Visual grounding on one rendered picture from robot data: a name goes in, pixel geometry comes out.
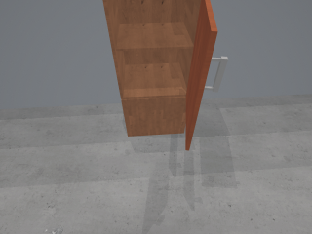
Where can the handle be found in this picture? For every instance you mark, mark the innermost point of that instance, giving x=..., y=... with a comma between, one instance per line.
x=219, y=73

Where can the cupboard door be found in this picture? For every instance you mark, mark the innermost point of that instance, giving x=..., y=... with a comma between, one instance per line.
x=204, y=44

